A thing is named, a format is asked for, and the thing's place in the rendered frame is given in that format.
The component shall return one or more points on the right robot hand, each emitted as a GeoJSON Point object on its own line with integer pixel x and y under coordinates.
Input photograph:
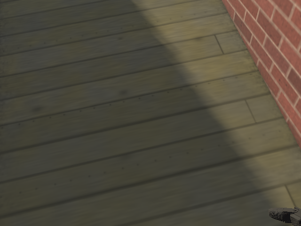
{"type": "Point", "coordinates": [289, 215]}

